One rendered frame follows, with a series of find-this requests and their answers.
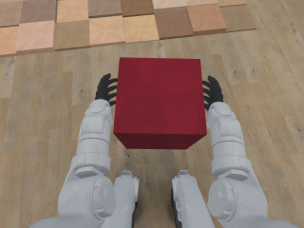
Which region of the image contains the robot right forearm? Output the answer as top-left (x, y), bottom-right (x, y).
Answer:
top-left (206, 102), bottom-right (268, 214)

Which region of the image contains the right robot shin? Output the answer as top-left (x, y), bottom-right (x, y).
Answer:
top-left (175, 170), bottom-right (197, 221)

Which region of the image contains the robot left hand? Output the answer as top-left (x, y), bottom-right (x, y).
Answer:
top-left (95, 73), bottom-right (118, 106)

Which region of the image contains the robot left forearm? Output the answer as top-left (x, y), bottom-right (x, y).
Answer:
top-left (58, 99), bottom-right (113, 213)

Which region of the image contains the left robot upper arm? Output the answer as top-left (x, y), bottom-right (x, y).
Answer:
top-left (29, 175), bottom-right (117, 228)

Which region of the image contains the robot right hand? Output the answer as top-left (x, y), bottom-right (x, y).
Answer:
top-left (202, 75), bottom-right (224, 111)

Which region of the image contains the carton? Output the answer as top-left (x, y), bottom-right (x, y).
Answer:
top-left (113, 57), bottom-right (207, 150)

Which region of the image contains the right robot upper arm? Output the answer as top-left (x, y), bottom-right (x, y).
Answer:
top-left (207, 177), bottom-right (299, 228)

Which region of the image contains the robot left thigh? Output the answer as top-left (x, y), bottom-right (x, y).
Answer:
top-left (100, 175), bottom-right (139, 228)

